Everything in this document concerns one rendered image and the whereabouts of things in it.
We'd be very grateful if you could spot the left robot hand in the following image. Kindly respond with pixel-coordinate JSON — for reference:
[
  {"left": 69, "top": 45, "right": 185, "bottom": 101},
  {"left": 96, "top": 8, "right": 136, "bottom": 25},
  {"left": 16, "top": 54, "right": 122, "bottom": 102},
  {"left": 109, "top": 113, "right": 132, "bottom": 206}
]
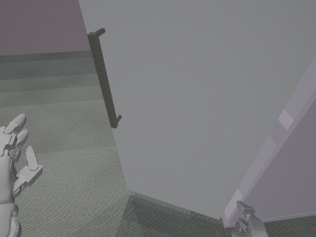
[{"left": 0, "top": 114, "right": 43, "bottom": 203}]

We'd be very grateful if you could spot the fridge door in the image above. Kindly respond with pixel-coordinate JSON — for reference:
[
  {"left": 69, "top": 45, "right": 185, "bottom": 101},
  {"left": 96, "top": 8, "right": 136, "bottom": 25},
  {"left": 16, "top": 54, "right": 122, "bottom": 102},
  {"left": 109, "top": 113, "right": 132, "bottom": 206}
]
[{"left": 78, "top": 0, "right": 316, "bottom": 220}]

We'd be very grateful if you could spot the left robot forearm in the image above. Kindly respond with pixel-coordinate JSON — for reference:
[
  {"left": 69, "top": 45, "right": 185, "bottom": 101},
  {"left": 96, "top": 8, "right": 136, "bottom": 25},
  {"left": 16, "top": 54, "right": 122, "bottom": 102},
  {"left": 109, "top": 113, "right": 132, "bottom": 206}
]
[{"left": 0, "top": 201, "right": 22, "bottom": 237}]

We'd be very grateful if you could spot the handle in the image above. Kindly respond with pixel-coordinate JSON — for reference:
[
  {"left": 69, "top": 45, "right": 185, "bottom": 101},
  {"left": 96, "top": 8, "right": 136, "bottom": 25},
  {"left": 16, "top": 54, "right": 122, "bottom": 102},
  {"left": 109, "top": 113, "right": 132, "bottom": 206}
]
[{"left": 87, "top": 28, "right": 122, "bottom": 128}]

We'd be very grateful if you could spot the right robot hand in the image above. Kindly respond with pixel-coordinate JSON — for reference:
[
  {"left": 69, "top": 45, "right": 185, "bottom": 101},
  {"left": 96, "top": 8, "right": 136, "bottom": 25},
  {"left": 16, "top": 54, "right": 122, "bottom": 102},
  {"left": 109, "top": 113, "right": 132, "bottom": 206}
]
[{"left": 231, "top": 200, "right": 269, "bottom": 237}]

